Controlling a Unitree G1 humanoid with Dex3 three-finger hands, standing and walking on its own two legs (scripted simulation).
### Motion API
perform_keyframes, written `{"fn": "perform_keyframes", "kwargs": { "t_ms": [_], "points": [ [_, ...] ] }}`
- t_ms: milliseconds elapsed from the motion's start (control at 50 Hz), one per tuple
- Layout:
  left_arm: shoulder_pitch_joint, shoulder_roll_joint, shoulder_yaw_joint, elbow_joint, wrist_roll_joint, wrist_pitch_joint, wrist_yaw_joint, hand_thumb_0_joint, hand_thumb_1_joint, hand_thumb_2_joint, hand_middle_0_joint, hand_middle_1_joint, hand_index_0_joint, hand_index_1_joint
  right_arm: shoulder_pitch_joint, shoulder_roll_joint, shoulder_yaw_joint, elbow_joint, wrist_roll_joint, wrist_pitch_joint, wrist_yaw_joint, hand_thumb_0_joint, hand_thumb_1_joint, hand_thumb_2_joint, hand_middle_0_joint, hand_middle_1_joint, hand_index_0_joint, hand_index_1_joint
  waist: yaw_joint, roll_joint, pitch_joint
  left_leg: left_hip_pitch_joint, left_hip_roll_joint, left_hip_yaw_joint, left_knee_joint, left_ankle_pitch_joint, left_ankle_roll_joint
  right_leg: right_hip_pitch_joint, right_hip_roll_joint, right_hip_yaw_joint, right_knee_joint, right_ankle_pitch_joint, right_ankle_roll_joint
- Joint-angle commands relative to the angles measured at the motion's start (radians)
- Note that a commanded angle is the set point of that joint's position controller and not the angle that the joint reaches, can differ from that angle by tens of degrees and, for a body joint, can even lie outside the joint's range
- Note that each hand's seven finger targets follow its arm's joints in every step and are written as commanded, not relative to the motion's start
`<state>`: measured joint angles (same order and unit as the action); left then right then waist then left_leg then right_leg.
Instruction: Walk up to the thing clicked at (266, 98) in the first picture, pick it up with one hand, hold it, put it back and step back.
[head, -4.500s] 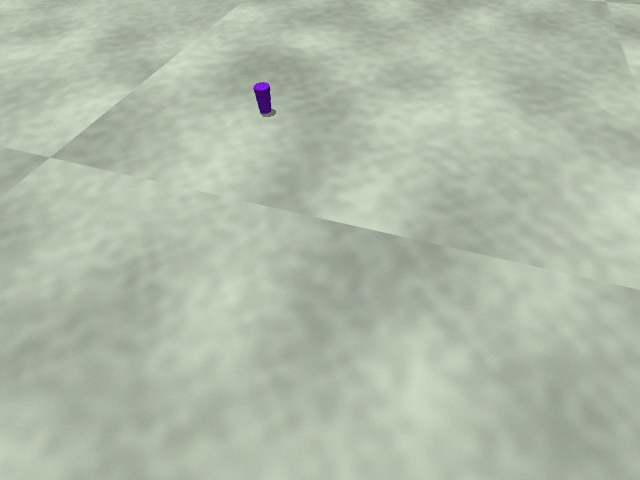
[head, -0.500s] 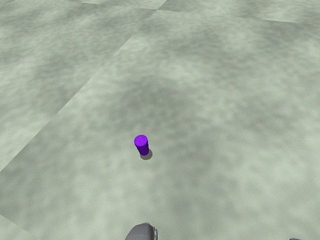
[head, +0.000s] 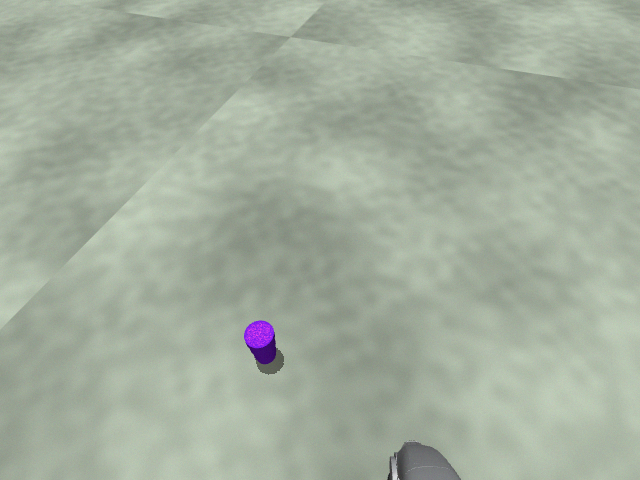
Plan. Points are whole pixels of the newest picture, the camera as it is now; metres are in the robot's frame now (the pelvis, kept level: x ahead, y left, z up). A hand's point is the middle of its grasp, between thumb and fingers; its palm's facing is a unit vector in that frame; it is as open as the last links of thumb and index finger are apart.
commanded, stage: walk up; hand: left
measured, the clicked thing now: (262, 344) +0.60 +0.22 -0.69
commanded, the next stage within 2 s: stand in 2.00 s
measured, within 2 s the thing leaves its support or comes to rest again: neither
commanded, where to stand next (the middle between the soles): +0.25 +0.01 m, yaw +1 degrees
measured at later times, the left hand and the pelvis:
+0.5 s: hand (142, 467) +0.17 +0.29 -0.16, palm faces -0.01 -0.92 -0.40, open 7.3 cm; pelvis +0.15 +0.01 -0.02, yaw +1 degrees
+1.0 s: hand (171, 385) +0.29 +0.27 -0.15, palm faces -0.02 -0.93 -0.37, open 7.3 cm; pelvis +0.20 +0.01 -0.01, yaw +0 degrees
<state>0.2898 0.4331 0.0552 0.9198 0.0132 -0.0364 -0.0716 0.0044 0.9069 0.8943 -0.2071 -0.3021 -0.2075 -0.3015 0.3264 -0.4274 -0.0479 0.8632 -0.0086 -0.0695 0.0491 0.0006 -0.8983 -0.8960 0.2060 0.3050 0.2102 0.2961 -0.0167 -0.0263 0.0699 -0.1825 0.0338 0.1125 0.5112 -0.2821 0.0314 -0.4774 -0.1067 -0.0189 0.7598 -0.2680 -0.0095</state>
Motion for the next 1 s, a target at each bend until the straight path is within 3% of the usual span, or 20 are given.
{"fn": "perform_keyframes", "kwargs": {
  "t_ms": [0, 40, 60, 80, 100, 200, 260, 340, 400, 420, 460, 480, 560, 640, 700, 740, 760, 820, 860, 980],
  "points": [
    [0.037, 0.180, 0.062, -0.057, 0.001, -0.041, 0.009, 0.000, 0.900, 0.900, -0.200, -0.300, -0.200, -0.300, -0.078, -0.275, -0.086, -0.096, 0.003, -0.018, -0.009, 0.000, -0.900, -0.900, 0.200, 0.300, 0.200, 0.300, 0.043, 0.142, -0.009, -0.181, 0.214, -0.199, -0.167, -0.204, 0.162, 0.219, 0.043, -0.049, -0.138, 0.063, -0.007],
    [0.136, 0.215, 0.076, -0.025, 0.007, -0.057, 0.027, 0.000, 0.900, 0.900, -0.200, -0.300, -0.200, -0.300, -0.053, -0.205, -0.059, -0.100, -0.003, -0.008, -0.009, 0.000, -0.900, -0.900, 0.200, 0.300, 0.200, 0.300, 0.086, 0.002, -0.075, -0.238, 0.127, -0.114, 0.077, -0.136, 0.115, 0.414, 0.088, -0.054, -0.215, 0.014, -0.014],
    [0.213, 0.270, 0.097, -0.020, 0.012, -0.068, 0.041, 0.000, 0.900, 0.900, -0.200, -0.300, -0.200, -0.300, -0.029, -0.145, -0.038, -0.107, -0.002, -0.007, -0.011, 0.000, -0.900, -0.900, 0.200, 0.300, 0.200, 0.300, 0.130, -0.191, -0.087, -0.362, 0.052, -0.043, 0.380, -0.080, 0.075, 0.520, -0.034, 0.166, -0.352, -0.189, -0.060],
    [0.211, 0.350, 0.106, -0.053, 0.008, -0.079, 0.053, 0.000, 0.900, 0.900, -0.200, -0.300, -0.200, -0.300, -0.017, -0.105, -0.021, -0.127, 0.002, -0.005, -0.013, 0.000, -0.900, -0.900, 0.200, 0.300, 0.200, 0.300, 0.112, -0.301, -0.069, -0.571, -0.060, -0.040, 0.595, -0.247, 0.015, 0.550, -0.299, 0.633, -0.532, -0.268, -0.182],
    [0.158, 0.363, 0.098, -0.065, -0.007, -0.073, 0.050, 0.000, 0.900, 0.900, -0.200, -0.300, -0.200, -0.300, -0.078, -0.210, -0.053, -0.114, -0.008, 0.006, -0.026, 0.000, -0.900, -0.900, 0.200, 0.300, 0.200, 0.300, 0.108, -0.149, -0.006, -0.556, 0.006, -0.164, 0.630, -0.267, 0.010, 0.421, -0.364, 0.700, -0.543, -0.270, -0.274],
    [0.049, 0.266, 0.070, -0.099, -0.017, -0.073, 0.059, 0.000, 0.900, 0.900, -0.200, -0.300, -0.200, -0.300, 0.028, -0.203, -0.065, -0.023, 0.003, 0.015, -0.007, 0.000, -0.900, -0.900, 0.200, 0.300, 0.200, 0.300, 0.029, -0.150, -0.025, -0.387, 0.060, -0.152, 0.478, -0.071, -0.013, 0.311, -0.165, 0.222, -0.455, 0.080, -0.201],
    [0.077, 0.275, 0.071, -0.114, -0.007, -0.076, 0.059, 0.000, 0.900, 0.900, -0.200, -0.300, -0.200, -0.300, -0.046, -0.177, -0.066, -0.052, -0.009, 0.026, 0.011, 0.000, -0.900, -0.900, 0.200, 0.300, 0.200, 0.300, 0.055, -0.156, -0.014, -0.357, 0.064, -0.113, 0.351, -0.042, -0.026, 0.280, -0.167, 0.174, -0.455, 0.072, -0.221],
    [0.036, 0.254, 0.045, -0.127, -0.008, -0.064, 0.070, 0.000, 0.900, 0.900, -0.200, -0.300, -0.200, -0.300, -0.094, -0.142, -0.060, -0.046, -0.006, 0.024, 0.001, 0.000, -0.900, -0.900, 0.200, 0.300, 0.200, 0.300, 0.045, -0.131, -0.019, -0.200, 0.030, -0.060, 0.204, 0.054, -0.031, 0.189, -0.144, 0.077, -0.352, 0.314, -0.196],
    [-0.018, 0.224, 0.021, -0.134, -0.014, -0.042, 0.077, 0.000, 0.900, 0.900, -0.200, -0.300, -0.200, -0.300, -0.027, -0.145, -0.065, -0.006, -0.003, 0.012, -0.016, 0.000, -0.900, -0.900, 0.200, 0.300, 0.200, 0.300, -0.016, -0.044, -0.081, 0.032, -0.018, -0.030, 0.055, 0.177, -0.008, 0.096, -0.101, 0.016, -0.159, 0.289, -0.137],
    [0.007, 0.177, 0.003, -0.137, -0.014, -0.037, 0.078, 0.000, 0.900, 0.900, -0.200, -0.300, -0.200, -0.300, 0.021, -0.195, -0.077, 0.010, -0.006, 0.007, -0.026, 0.000, -0.900, -0.900, 0.200, 0.300, 0.200, 0.300, -0.040, 0.080, -0.121, 0.124, 0.025, -0.095, -0.011, 0.179, 0.019, 0.052, -0.054, -0.017, -0.024, 0.193, -0.093],
    [0.094, 0.183, 0.009, -0.125, -0.016, -0.022, 0.087, 0.000, 0.900, 0.900, -0.200, -0.300, -0.200, -0.300, 0.066, -0.359, -0.118, -0.021, 0.008, 0.002, -0.027, 0.000, -0.900, -0.900, 0.200, 0.300, 0.200, 0.300, -0.045, 0.267, -0.167, 0.202, 0.394, -0.676, -0.206, -0.041, 0.226, -0.165, 0.102, -0.014, 0.326, -0.332, -0.032],
    [0.053, 0.232, 0.018, -0.099, -0.006, -0.017, 0.095, 0.000, 0.900, 0.900, -0.200, -0.300, -0.200, -0.300, 0.030, -0.339, -0.122, -0.021, 0.016, 0.008, -0.029, 0.000, -0.900, -0.900, 0.200, 0.300, 0.200, 0.300, -0.039, 0.171, -0.104, 0.098, 0.403, -0.678, -0.216, -0.106, 0.265, -0.163, 0.058, 0.049, 0.396, -0.323, -0.034],
    [0.106, 0.193, 0.024, -0.043, -0.016, -0.021, 0.079, 0.000, 0.900, 0.900, -0.200, -0.300, -0.200, -0.300, -0.092, -0.257, -0.078, -0.045, -0.001, 0.011, -0.040, 0.000, -0.900, -0.900, 0.200, 0.300, 0.200, 0.300, 0.023, 0.229, -0.054, -0.067, 0.238, -0.321, -0.130, 0.111, 0.188, -0.010, 0.019, 0.017, 0.179, -0.198, -0.024],
    [0.080, 0.151, 0.030, -0.013, -0.006, -0.014, 0.082, 0.000, 0.900, 0.900, -0.200, -0.300, -0.200, -0.300, -0.143, -0.227, -0.054, -0.052, -0.004, 0.020, -0.042, 0.000, -0.900, -0.900, 0.200, 0.300, 0.200, 0.300, 0.029, 0.216, -0.079, -0.174, 0.222, -0.251, -0.054, 0.248, 0.169, 0.169, 0.065, -0.033, 0.002, -0.098, -0.010],
    [0.076, 0.162, 0.038, 0.008, 0.008, -0.019, 0.092, 0.000, 0.900, 0.900, -0.200, -0.300, -0.200, -0.300, -0.191, -0.164, -0.021, -0.051, 0.014, 0.036, -0.042, 0.000, -0.900, -0.900, 0.200, 0.300, 0.200, 0.300, 0.068, 0.132, -0.099, -0.274, 0.177, -0.215, 0.054, 0.098, 0.089, 0.330, 0.073, -0.003, -0.195, 0.043, -0.033],
    [-0.039, 0.252, 0.044, -0.033, 0.015, -0.039, 0.095, 0.000, 0.900, 0.900, -0.200, -0.300, -0.200, -0.300, -0.149, -0.085, 0.004, -0.036, 0.022, 0.044, -0.043, 0.000, -0.900, -0.900, 0.200, 0.300, 0.200, 0.300, 0.014, -0.108, -0.065, -0.295, 0.019, -0.105, 0.238, -0.093, -0.015, 0.231, -0.208, 0.433, -0.423, 0.025, -0.135],
    [-0.116, 0.281, 0.039, -0.033, 0.005, -0.033, 0.090, 0.000, 0.900, 0.900, -0.200, -0.300, -0.200, -0.300, -0.158, -0.150, -0.017, -0.002, 0.021, 0.050, -0.055, 0.000, -0.900, -0.900, 0.200, 0.300, 0.200, 0.300, 0.008, -0.107, -0.058, -0.162, 0.010, -0.107, 0.279, -0.247, -0.006, 0.096, -0.253, 0.413, -0.395, 0.062, -0.223],
    [-0.174, 0.196, 0.006, -0.014, -0.006, -0.020, 0.086, 0.000, 0.900, 0.900, -0.200, -0.300, -0.200, -0.300, -0.133, -0.171, -0.022, 0.069, 0.023, 0.033, -0.052, 0.000, -0.900, -0.900, 0.200, 0.300, 0.200, 0.300, -0.019, -0.048, -0.087, -0.023, 0.052, -0.145, 0.051, 0.054, 0.011, 0.097, -0.084, 0.157, -0.271, 0.136, -0.085],
    [-0.148, 0.172, -0.004, 0.010, -0.012, -0.011, 0.079, 0.000, 0.900, 0.900, -0.200, -0.300, -0.200, -0.300, -0.194, -0.205, -0.018, 0.072, 0.015, 0.025, -0.048, 0.000, -0.900, -0.900, 0.200, 0.300, 0.200, 0.300, 0.017, -0.033, -0.102, -0.073, 0.132, -0.262, -0.036, 0.052, 0.047, 0.159, 0.005, 0.086, -0.247, 0.060, -0.033],
    [-0.189, 0.158, -0.012, 0.077, -0.023, -0.009, 0.078, 0.000, 0.900, 0.900, -0.200, -0.300, -0.200, -0.300, -0.243, -0.176, 0.010, 0.160, 0.014, 0.023, -0.047, 0.000, -0.900, -0.900, 0.200, 0.300, 0.200, 0.300, 0.028, 0.038, -0.122, -0.051, 0.102, -0.205, -0.100, 0.131, 0.016, 0.285, -0.021, 0.094, -0.309, 0.135, -0.042]
  ]
}}
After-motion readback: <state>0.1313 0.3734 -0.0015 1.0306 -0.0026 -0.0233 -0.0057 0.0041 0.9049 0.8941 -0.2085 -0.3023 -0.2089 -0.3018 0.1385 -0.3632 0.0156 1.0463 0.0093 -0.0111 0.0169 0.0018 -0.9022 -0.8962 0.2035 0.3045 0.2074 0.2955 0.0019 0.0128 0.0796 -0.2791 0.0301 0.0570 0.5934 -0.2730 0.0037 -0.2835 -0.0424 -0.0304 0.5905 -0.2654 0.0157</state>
